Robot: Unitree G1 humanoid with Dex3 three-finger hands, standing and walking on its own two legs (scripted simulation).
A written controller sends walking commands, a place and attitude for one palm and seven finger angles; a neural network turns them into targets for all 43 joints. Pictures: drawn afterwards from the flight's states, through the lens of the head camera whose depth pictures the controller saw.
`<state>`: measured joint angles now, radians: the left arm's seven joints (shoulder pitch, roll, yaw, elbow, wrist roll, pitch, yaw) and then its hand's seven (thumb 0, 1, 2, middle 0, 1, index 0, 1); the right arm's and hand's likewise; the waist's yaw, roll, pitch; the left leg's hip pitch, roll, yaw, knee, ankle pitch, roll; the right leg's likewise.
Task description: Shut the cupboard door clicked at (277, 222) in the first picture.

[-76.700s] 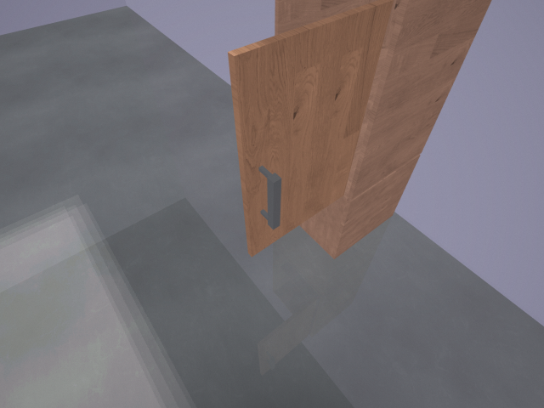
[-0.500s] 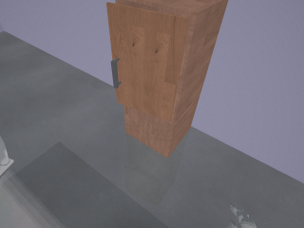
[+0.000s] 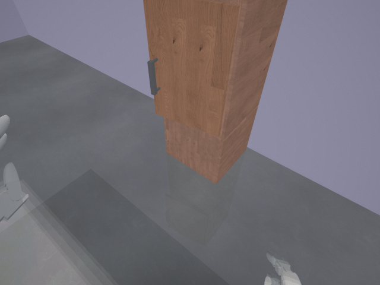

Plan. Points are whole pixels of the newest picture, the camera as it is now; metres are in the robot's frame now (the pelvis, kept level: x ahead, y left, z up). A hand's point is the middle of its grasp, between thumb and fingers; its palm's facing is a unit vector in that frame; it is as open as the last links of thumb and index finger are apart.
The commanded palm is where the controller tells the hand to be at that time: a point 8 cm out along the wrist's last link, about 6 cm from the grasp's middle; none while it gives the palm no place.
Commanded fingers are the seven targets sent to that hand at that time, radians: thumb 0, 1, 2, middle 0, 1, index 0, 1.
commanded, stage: stop stepping back and stand still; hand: left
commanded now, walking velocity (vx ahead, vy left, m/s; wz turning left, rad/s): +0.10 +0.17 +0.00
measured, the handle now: (155, 76) +1.01 +0.18 -0.07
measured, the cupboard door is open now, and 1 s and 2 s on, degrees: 10 10 10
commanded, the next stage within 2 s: let the arm hang, fingers relaxed in 1.04 s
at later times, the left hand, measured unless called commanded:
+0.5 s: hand (3, 180) +0.23 +0.29 +0.19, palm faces +0.41 -0.79 -0.45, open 7.4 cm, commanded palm +0.17 +0.33 +0.20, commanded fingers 0.00 0.90 0.90 -0.20 -0.30 -0.20 -0.30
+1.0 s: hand out of the picture +0.23 +0.32 +0.19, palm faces +0.42 -0.80 -0.44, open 7.4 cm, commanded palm +0.17 +0.36 +0.20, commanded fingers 0.00 0.90 0.90 -0.20 -0.30 -0.20 -0.30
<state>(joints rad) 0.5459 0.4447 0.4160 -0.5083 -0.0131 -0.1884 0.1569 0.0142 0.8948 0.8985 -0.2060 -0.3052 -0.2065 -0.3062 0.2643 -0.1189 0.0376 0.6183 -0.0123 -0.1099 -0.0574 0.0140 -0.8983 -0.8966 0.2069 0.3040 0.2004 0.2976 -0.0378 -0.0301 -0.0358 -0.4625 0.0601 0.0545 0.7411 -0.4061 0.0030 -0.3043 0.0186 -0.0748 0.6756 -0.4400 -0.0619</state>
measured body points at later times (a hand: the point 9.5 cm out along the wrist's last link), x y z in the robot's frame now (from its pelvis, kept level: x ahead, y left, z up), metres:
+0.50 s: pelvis +0.02 +0.03 +0.02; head +0.04 +0.06 +0.47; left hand +0.20 +0.33 +0.22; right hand +0.20 -0.22 -0.05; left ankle +0.05 +0.14 -0.72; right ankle +0.01 -0.06 -0.72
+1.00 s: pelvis +0.02 +0.06 +0.02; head +0.03 +0.08 +0.47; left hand +0.20 +0.36 +0.21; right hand +0.17 -0.17 -0.06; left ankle +0.05 +0.14 -0.72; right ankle +0.01 -0.06 -0.72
